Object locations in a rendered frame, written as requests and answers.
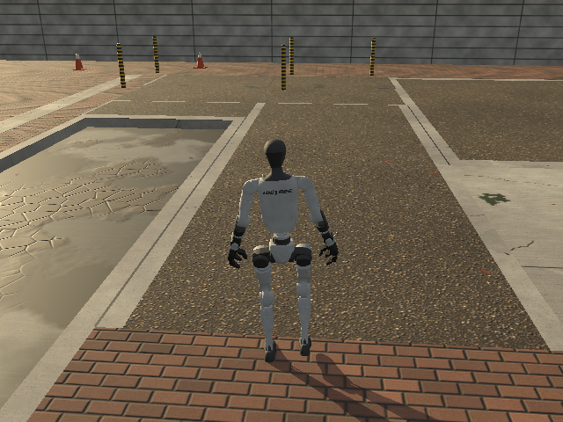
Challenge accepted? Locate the left robot upper arm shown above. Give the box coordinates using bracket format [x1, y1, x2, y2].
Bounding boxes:
[237, 178, 259, 228]

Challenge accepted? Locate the robot left forearm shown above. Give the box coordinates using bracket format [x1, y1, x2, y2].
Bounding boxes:
[230, 214, 246, 251]

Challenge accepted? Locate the robot right forearm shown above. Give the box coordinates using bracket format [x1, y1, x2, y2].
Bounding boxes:
[315, 209, 335, 246]

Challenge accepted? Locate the robot left shin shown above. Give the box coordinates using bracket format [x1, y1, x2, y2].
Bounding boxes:
[260, 292, 274, 351]

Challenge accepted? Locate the right robot thigh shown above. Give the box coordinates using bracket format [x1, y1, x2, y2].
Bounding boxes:
[294, 244, 312, 298]

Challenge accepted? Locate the robot left hand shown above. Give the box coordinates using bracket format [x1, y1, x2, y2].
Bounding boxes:
[227, 247, 247, 269]

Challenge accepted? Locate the robot right hand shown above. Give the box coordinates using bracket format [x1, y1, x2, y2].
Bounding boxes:
[318, 242, 339, 265]

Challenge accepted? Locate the right robot upper arm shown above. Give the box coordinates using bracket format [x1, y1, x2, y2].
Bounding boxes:
[295, 176, 323, 223]

